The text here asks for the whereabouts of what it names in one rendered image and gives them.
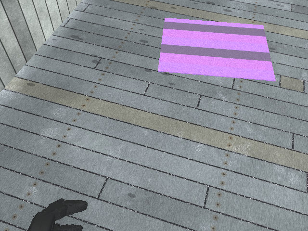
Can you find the robot left hand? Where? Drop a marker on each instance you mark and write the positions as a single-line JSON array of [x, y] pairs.
[[45, 220]]

